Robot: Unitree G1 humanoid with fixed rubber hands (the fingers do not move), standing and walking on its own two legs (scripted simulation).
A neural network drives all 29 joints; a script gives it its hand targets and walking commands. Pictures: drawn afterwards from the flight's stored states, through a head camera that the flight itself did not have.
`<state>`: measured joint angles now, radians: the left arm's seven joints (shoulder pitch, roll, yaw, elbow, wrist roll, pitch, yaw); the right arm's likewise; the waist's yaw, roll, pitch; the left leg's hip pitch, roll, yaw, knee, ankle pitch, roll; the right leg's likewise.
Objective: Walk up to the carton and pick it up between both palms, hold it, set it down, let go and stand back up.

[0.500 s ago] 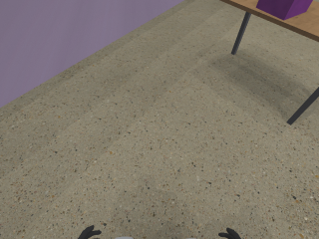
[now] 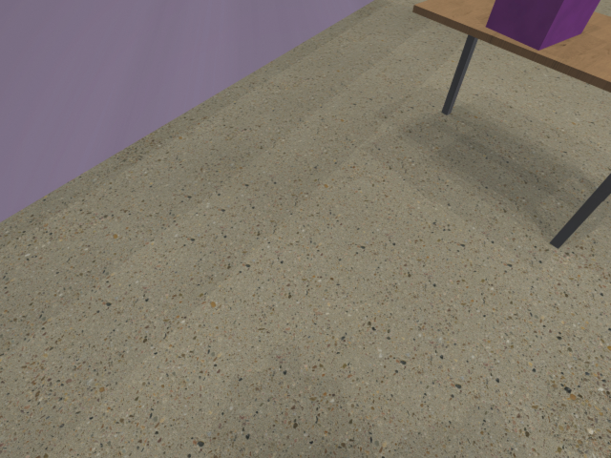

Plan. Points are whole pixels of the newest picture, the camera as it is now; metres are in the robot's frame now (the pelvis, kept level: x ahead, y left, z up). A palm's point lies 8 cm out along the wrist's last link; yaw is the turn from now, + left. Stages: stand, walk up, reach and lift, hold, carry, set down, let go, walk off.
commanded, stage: stand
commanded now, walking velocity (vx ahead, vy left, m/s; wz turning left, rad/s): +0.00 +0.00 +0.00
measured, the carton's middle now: out of the picture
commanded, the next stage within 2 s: walk up in 1.16 s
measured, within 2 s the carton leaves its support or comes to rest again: neither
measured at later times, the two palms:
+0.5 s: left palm out of the picture -0.01 +0.20 -0.14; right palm out of the picture -0.02 -0.20 -0.14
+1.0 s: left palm out of the picture -0.04 +0.19 -0.14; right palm out of the picture -0.04 -0.19 -0.14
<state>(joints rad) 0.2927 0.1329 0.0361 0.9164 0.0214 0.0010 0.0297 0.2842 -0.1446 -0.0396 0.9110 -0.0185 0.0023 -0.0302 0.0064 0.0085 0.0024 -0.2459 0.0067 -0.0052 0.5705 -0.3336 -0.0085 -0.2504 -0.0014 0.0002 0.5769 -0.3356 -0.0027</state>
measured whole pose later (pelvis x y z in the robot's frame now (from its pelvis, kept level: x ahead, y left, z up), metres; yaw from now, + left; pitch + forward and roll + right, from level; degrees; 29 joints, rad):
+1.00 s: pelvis +0.00 +0.00 +0.01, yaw +0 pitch -2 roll +0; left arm 0.32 0.07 0.02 1.17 0.01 -0.01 0.05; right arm 0.33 -0.07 -0.02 1.16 -0.01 -0.01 -0.05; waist 0.01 0.01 0.03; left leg -0.16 0.01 -0.01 0.47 -0.28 -0.01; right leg -0.16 0.00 -0.01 0.45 -0.27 0.00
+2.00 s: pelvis +0.18 -0.14 -0.01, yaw -19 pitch -2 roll -2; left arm 0.52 0.11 0.02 0.98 0.03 -0.06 0.00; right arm 0.27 -0.23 -0.01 0.78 -0.04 -0.04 0.06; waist 0.05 0.05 0.00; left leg -0.64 0.12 0.05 1.00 -0.28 0.01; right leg -0.15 -0.02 -0.05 0.59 -0.40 -0.01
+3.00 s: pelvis +0.69 -0.34 -0.01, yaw -30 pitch -2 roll -1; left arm 0.45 0.24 0.04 0.91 0.04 -0.06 -0.01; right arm 0.30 -0.23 -0.05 0.75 -0.04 -0.05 0.06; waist 0.06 0.02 0.02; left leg -0.47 0.09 0.03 0.67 -0.12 0.00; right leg -0.08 -0.08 -0.12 0.57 -0.44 0.03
